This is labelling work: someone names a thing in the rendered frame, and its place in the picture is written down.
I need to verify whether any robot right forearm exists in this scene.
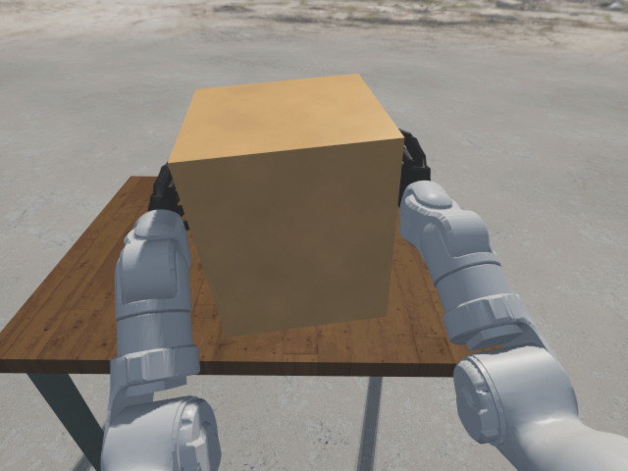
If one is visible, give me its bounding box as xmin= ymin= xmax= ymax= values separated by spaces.
xmin=398 ymin=181 xmax=578 ymax=415

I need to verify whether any left robot upper arm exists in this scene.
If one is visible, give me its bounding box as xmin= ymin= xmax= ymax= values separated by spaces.
xmin=102 ymin=395 xmax=222 ymax=471

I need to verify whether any right robot hand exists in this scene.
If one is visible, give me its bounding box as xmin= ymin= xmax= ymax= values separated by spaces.
xmin=398 ymin=129 xmax=431 ymax=208

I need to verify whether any carton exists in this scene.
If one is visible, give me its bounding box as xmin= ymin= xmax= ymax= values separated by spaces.
xmin=168 ymin=74 xmax=404 ymax=338

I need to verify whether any robot left forearm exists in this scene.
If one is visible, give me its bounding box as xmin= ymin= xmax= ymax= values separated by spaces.
xmin=101 ymin=209 xmax=200 ymax=471

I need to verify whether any left robot hand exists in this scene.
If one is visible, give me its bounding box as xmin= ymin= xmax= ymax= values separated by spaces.
xmin=147 ymin=162 xmax=189 ymax=230

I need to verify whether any table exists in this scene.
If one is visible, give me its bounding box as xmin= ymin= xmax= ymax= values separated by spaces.
xmin=0 ymin=176 xmax=503 ymax=471

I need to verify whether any right robot upper arm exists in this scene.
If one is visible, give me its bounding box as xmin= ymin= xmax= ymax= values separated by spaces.
xmin=453 ymin=342 xmax=628 ymax=471

